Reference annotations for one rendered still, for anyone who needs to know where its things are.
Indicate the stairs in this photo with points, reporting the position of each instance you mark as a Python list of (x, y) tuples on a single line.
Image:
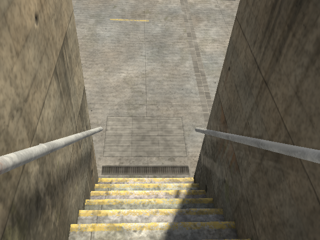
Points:
[(151, 209)]

